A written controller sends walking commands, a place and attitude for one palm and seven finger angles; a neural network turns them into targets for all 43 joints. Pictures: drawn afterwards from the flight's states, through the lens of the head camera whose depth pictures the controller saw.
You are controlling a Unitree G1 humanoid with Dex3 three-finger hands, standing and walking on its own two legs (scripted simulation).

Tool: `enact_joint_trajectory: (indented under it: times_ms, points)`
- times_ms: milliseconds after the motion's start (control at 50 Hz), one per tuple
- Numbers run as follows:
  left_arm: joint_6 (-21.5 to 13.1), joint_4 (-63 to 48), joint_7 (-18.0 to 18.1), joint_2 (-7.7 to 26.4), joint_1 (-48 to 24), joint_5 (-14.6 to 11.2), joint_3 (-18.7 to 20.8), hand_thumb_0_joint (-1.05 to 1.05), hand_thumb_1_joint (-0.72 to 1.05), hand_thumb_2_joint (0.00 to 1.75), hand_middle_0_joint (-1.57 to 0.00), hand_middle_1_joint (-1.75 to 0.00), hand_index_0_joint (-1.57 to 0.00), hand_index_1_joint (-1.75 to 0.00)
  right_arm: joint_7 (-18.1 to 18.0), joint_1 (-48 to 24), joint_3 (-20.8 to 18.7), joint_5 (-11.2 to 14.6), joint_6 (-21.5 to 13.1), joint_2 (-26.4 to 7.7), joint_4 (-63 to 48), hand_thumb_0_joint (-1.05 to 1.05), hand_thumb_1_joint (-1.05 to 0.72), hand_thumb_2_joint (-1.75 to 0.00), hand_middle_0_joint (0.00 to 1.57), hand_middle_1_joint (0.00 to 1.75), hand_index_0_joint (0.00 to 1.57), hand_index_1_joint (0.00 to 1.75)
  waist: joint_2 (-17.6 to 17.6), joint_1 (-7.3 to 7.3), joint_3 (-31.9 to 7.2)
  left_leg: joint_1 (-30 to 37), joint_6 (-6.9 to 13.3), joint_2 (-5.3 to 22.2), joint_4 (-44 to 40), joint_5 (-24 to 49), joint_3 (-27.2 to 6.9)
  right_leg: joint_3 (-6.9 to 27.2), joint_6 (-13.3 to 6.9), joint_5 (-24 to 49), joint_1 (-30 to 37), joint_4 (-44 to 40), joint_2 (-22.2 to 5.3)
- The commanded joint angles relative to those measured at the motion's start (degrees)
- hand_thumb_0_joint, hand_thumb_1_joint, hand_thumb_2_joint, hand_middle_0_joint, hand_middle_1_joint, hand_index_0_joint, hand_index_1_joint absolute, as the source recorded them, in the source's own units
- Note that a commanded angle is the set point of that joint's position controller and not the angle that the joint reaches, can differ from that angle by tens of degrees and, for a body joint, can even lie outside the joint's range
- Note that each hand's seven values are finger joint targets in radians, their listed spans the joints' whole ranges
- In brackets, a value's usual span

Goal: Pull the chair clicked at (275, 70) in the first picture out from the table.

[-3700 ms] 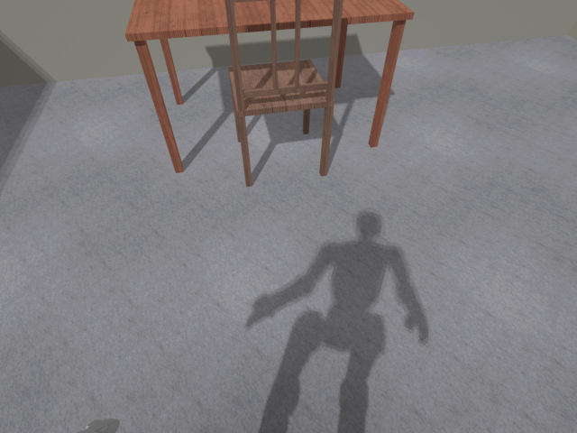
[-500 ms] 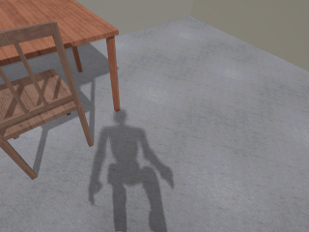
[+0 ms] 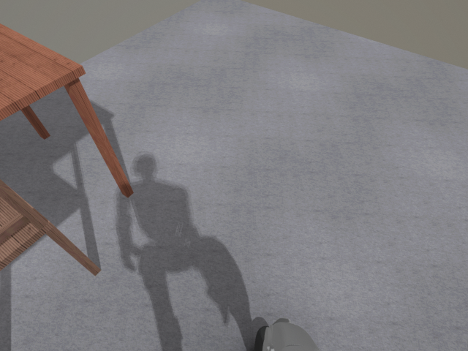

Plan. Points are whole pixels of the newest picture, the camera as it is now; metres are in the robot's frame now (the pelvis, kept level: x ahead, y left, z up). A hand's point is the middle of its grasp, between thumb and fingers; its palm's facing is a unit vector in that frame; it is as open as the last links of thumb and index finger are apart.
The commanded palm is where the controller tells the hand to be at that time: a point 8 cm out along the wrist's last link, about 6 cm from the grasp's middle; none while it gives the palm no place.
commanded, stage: turn to face it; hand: left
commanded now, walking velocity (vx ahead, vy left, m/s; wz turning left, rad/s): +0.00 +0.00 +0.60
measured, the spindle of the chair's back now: out of the picture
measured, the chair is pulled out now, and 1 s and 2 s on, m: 0.00 0.00 0.00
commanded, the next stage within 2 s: take the last steps up to it in 1.64 s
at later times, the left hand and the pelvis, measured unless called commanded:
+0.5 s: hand (126, 350) +0.15 +0.22 -0.19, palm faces +0.28 -0.95 -0.17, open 7.3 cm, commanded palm none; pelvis +0.09 +0.01 -0.02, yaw +15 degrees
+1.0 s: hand out of the picture +0.11 +0.19 -0.14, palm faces +0.51 -0.80 -0.32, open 7.4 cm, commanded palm none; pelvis +0.12 -0.05 +0.00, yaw +32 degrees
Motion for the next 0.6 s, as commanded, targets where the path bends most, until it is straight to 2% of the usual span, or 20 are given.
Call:
enact_joint_trajectory:
  times_ms: [0, 20, 40, 60, 80, 100, 120, 160, 180, 260, 320, 360, 400, 420, 440, 460, 480, 520, 540, 580]
  points:
    - [-4.1, 1.2, 1.1, 4.7, 16.0, 0.4, 0.2, 0.0, 0.9, 0.9, -0.2, -0.3, -0.2, -0.3, -0.2, 0.9, -1.8, 0.9, -0.4, -10.1, -1.4, 0.0, -0.9, -0.9, 0.2, 0.3, 0.2, 0.3, 2.2, 9.67, -11.4, -11.5, 3.8, 9.5, 22.5, 47.5, -5.1, 0.3, -2.5, 15.6, 30.4, -10.7, 0.5]
    - [-4.9, 2.8, 2.1, 10.7, 21.2, 0.2, 1.3, 0.0, 0.9, 0.9, -0.2, -0.3, -0.2, -0.3, 0.1, 3.8, -1.4, 1.9, -0.4, -6.0, -1.9, 0.0, -0.9, -0.9, 0.2, 0.3, 0.2, 0.3, -9.4, 10.07, -19.2, -26.5, 1.4, 1.5, 39.7, 9.7, -6.4, 19.3, -8.6, 41.0, 45.9, -9.0, -16.3]
    - [-4.9, 3.3, 2.0, 13.3, 22.4, -1.0, 1.3, 0.0, 0.9, 0.9, -0.2, -0.3, -0.2, -0.3, -0.4, 4.2, -1.3, 2.0, 0.2, -5.7, -2.4, 0.0, -0.9, -0.9, 0.2, 0.3, 0.2, 0.3, -7.7, 8.77, -21.9, -29.4, 1.1, -2.1, 52.2, -12.3, -14.0, 22.7, -13.9, 58.9, 45.8, -11.7, -23.6]
    - [-5.0, 1.9, 2.5, 12.3, 18.4, -1.1, 0.7, 0.0, 0.9, 0.9, -0.2, -0.3, -0.2, -0.3, -0.5, 1.8, -1.3, 1.8, 0.8, -4.8, -3.1, 0.0, -0.9, -0.9, 0.2, 0.3, 0.2, 0.3, -6.7, 8.32, -20.6, -30.4, 1.3, -0.6, 54.0, -9.6, -20.1, 20.9, -12.9, 54.7, 39.8, -14.2, -22.7]
    - [-4.5, 0.6, 2.8, 10.7, 12.8, -1.1, 0.4, 0.0, 0.9, 0.9, -0.2, -0.3, -0.2, -0.3, -0.4, 0.8, -1.5, 1.7, 1.7, -5.2, -3.5, 0.0, -0.9, -0.9, 0.2, 0.3, 0.2, 0.3, -10.4, 6.45, -16.2, -31.6, 1.0, 0.9, 55.2, -7.1, -21.3, 20.7, -11.7, 41.9, 33.6, -17.7, -22.6]
    - [-4.2, -0.8, 3.2, 8.0, 7.4, -0.9, -0.4, 0.0, 0.9, 0.9, -0.2, -0.3, -0.2, -0.3, -0.4, -0.3, -1.4, 1.1, 2.8, -5.4, -3.1, 0.0, -0.9, -0.9, 0.2, 0.3, 0.2, 0.3, -7.0, 4.58, -10.3, -31.3, 0.6, 2.5, 54.4, -4.4, -21.6, 16.7, -10.1, 31.1, 24.7, -20.5, -21.1]
    - [-4.0, -1.8, 3.5, 6.3, 4.1, -0.9, -0.9, 0.0, 0.9, 0.9, -0.2, -0.3, -0.2, -0.3, -0.3, -0.8, -1.2, 0.8, 3.6, -4.8, -2.8, 0.0, -0.9, -0.9, 0.2, 0.3, 0.2, 0.3, -3.6, 2.97, -7.2, -30.1, 0.3, 3.1, 52.0, -1.8, -21.6, 11.9, -8.2, 25.7, 18.4, -22.4, -19.4]
    - [-3.5, -2.9, 3.6, 5.7, 0.2, -0.7, -1.2, 0.0, 0.9, 0.9, -0.2, -0.3, -0.2, -0.3, 0.1, 0.3, -1.2, 0.7, 5.2, -4.3, -3.0, 0.0, -0.9, -0.9, 0.2, 0.3, 0.2, 0.3, -5.2, 0.54, -5.7, -26.8, -0.5, 3.0, 46.3, -0.1, -20.1, 5.6, -6.2, 16.5, 11.0, -24.5, -17.6]
    - [-3.3, -3.3, 3.6, 5.8, -1.1, -0.5, -1.1, 0.0, 0.9, 0.9, -0.2, -0.3, -0.2, -0.3, 0.4, 1.0, -1.4, 0.6, 5.6, -4.2, -3.2, 0.0, -0.9, -0.9, 0.2, 0.3, 0.2, 0.3, -5.9, -0.23, -6.0, -25.9, -0.6, 2.8, 44.3, 0.7, -19.3, 4.2, -5.7, 12.8, 10.2, -25.2, -17.0]
    - [-2.0, -5.0, 3.5, 6.7, -0.6, -0.4, -0.1, 0.0, 0.9, 0.9, -0.2, -0.3, -0.2, -0.3, 1.3, -4.2, -1.8, 0.2, 6.2, -5.7, -6.9, 0.0, -0.9, -0.9, 0.2, 0.3, 0.2, 0.3, -7.3, 1.2, -4.7, -28.6, -0.9, 2.1, 37.0, 2.1, -16.1, 1.4, -5.1, -0.3, 12.0, -26.1, -16.9]
    - [-1.3, -5.9, 3.6, 8.6, -0.4, 0.0, 0.7, 0.0, 0.9, 0.9, -0.2, -0.3, -0.2, -0.3, 1.9, -9.2, -2.2, 0.3, 6.0, -6.9, -10.4, 0.0, -0.9, -0.9, 0.2, 0.3, 0.2, 0.3, -7.2, 2.42, -3.4, -28.0, -0.5, 2.3, 29.9, 0.7, -15.2, 1.0, -5.1, -3.3, 12.8, -24.1, -18.8]
    - [-1.0, -6.6, 3.6, 9.7, -0.2, -0.1, 1.1, 0.0, 0.9, 0.9, -0.2, -0.3, -0.2, -0.3, 2.1, -10.2, -2.5, 0.3, 5.8, -8.0, -12.0, 0.0, -0.9, -0.9, 0.2, 0.3, 0.2, 0.3, -6.6, 2.35, -4.0, -25.7, -0.2, 1.7, 24.1, 1.8, -14.3, 0.3, -4.4, -3.5, 13.5, -20.8, -19.4]
    - [-0.3, -7.3, 3.3, 9.5, 0.0, -0.6, 1.1, 0.0, 0.9, 0.9, -0.2, -0.3, -0.2, -0.3, 2.3, -7.1, -3.0, 0.0, 5.4, -10.1, -12.3, 0.0, -0.9, -0.9, 0.2, 0.3, 0.2, 0.3, 0.0, 0.63, -6.0, -18.7, 0.3, 0.3, 11.9, 9.4, -14.1, -3.3, -1.2, -5.7, 12.3, -10.8, -16.5]
    - [0.3, -8.4, 2.8, 7.3, 1.2, -1.1, 1.0, 0.0, 0.9, 0.9, -0.2, -0.3, -0.2, -0.3, 2.3, -5.7, -3.9, -0.3, 4.9, -14.4, -12.9, 0.0, -0.9, -0.9, 0.2, 0.3, 0.2, 0.3, 11.7, 0.15, -5.2, -16.3, 3.8, 6.9, 2.6, 13.9, -26.9, -5.5, 2.4, -13.3, 5.6, 0.0, -10.6]
    - [0.5, -11.4, 2.4, 4.4, -0.8, -1.3, 0.4, 0.0, 0.9, 0.9, -0.2, -0.3, -0.2, -0.3, 1.8, -4.1, -5.2, -0.7, 4.5, -20.4, -14.1, 0.0, -0.9, -0.9, 0.2, 0.3, 0.2, 0.3, 23.9, -1.5, -3.9, -15.4, 11.7, 20.0, -6.6, 23.5, -46.5, -4.3, 6.3, -28.9, -4.4, 14.4, -3.4]
    - [0.7, -12.6, 2.3, 5.8, -4.3, -0.4, 0.3, 0.0, 0.9, 0.9, -0.2, -0.3, -0.2, -0.3, 1.2, -3.3, -5.4, -0.7, 4.4, -21.5, -13.4, 0.0, -0.9, -0.9, 0.2, 0.3, 0.2, 0.3, 17.3, -2.82, -6.3, -16.9, 14.7, 20.7, -7.7, 19.7, -49.5, 3.4, 5.3, -27.0, -4.2, 24.4, -2.6]
    - [0.4, -12.7, 2.2, 5.3, -4.8, -0.4, 0.5, 0.0, 0.9, 0.9, -0.2, -0.3, -0.2, -0.3, 0.8, -5.9, -5.3, -0.5, 4.2, -21.1, -14.0, 0.0, -0.9, -0.9, 0.2, 0.3, 0.2, 0.3, 15.1, -0.85, -8.1, -15.8, 13.6, 18.3, -6.4, 17.9, -48.0, 6.3, 5.4, -23.0, -7.2, 28.6, -2.5]
    - [0.0, -10.3, 1.8, 6.7, -0.9, -0.5, 1.2, 0.0, 0.9, 0.9, -0.2, -0.3, -0.2, -0.3, 0.5, -12.8, -4.1, -0.2, 3.6, -18.0, -15.9, 0.0, -0.9, -0.9, 0.2, 0.3, 0.2, 0.3, 8.7, 1.96, -8.9, -15.1, 10.9, 12.4, -4.1, 19.5, -37.9, 7.7, 6.0, -14.0, -5.6, 29.2, -3.1]
    - [0.1, -9.4, 1.7, 6.9, 0.7, -0.5, 1.1, 0.0, 0.9, 0.9, -0.2, -0.3, -0.2, -0.3, 0.4, -13.6, -3.9, -0.1, 3.3, -17.6, -16.3, 0.0, -0.9, -0.9, 0.2, 0.3, 0.2, 0.3, 7.3, 2.4, -10.2, -13.5, 10.0, 10.0, -3.3, 23.7, -34.3, 7.7, 6.3, -11.8, -4.3, 27.9, -2.8]
    - [0.2, -8.6, 1.8, 7.4, 2.0, -0.9, 1.1, 0.0, 0.9, 0.9, -0.2, -0.3, -0.2, -0.3, 0.3, -13.5, -3.9, 0.3, 3.1, -17.6, -16.3, 0.0, -0.9, -0.9, 0.2, 0.3, 0.2, 0.3, 6.6, 2.37, -11.5, -11.2, 10.5, 9.1, -3.0, 29.4, -32.4, 7.9, 6.9, -11.1, -2.7, 24.8, -2.6]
